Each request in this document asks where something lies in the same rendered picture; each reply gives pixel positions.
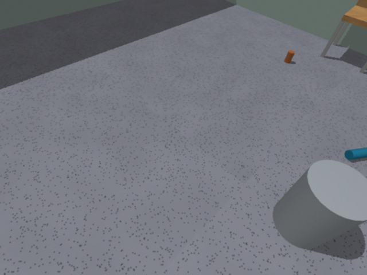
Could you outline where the chair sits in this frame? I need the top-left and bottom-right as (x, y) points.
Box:
(321, 0), (367, 73)

